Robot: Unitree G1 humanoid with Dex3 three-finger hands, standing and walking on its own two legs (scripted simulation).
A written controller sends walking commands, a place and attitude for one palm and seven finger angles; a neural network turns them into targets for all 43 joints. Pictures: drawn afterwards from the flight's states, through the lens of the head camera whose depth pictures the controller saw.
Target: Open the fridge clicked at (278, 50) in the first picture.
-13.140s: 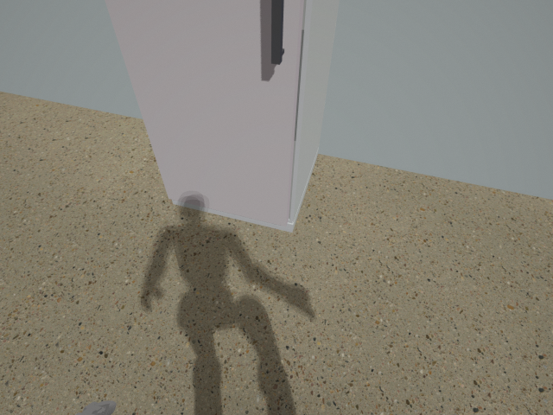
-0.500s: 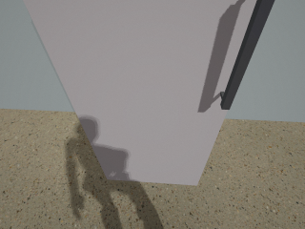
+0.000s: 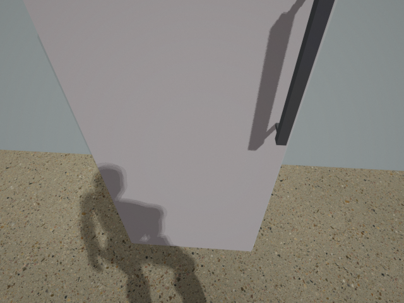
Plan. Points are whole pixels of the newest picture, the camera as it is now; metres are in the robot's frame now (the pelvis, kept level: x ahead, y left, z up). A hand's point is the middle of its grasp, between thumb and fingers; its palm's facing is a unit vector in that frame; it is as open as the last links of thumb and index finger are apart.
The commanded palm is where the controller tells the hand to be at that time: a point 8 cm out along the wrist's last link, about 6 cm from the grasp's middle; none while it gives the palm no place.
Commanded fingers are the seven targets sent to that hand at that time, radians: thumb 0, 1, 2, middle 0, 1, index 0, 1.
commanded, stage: come to a stop and stand still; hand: right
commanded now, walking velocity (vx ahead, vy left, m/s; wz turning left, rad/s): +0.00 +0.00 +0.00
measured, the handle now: (296, 74) +0.49 -0.16 +0.24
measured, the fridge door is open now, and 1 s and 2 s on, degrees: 0 0 0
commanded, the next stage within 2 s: look again from close up in 0.18 s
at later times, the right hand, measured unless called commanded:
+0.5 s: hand out of the picture -0.04 -0.17 -0.18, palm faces +0.02 +0.99 -0.15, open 7.4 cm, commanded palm none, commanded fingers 0.00 -0.90 -0.90 0.20 0.30 0.20 0.30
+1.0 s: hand out of the picture -0.07 -0.16 -0.17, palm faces +0.05 +0.99 -0.15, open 7.4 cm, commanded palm none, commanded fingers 0.00 -0.90 -0.90 0.20 0.30 0.20 0.30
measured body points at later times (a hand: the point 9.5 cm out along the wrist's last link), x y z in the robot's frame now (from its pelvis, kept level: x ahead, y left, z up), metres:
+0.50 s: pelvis -0.01 -0.01 +0.00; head -0.02 -0.03 +0.45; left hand +0.00 +0.23 -0.14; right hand -0.04 -0.22 -0.16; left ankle +0.00 +0.14 -0.73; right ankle +0.07 -0.07 -0.73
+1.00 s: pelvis -0.03 +0.00 +0.00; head -0.04 -0.02 +0.45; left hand -0.03 +0.22 -0.15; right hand -0.07 -0.21 -0.16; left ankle +0.00 +0.14 -0.73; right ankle +0.07 -0.07 -0.73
